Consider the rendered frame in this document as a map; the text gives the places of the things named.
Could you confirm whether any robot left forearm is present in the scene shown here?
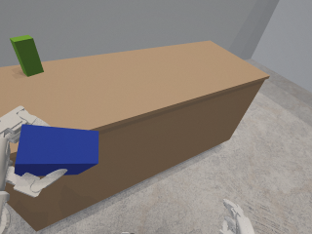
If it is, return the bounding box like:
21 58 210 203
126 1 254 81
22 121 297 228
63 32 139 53
0 191 11 234

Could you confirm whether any table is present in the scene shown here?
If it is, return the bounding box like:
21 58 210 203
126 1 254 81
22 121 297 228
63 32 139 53
0 40 270 232

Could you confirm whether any right robot hand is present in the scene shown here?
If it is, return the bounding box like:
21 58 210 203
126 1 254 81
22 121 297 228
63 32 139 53
219 199 255 234

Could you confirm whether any left robot hand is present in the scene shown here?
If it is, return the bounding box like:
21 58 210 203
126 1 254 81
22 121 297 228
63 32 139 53
0 105 67 198

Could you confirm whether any sponge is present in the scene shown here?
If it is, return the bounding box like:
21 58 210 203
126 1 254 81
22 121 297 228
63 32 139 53
15 124 99 176

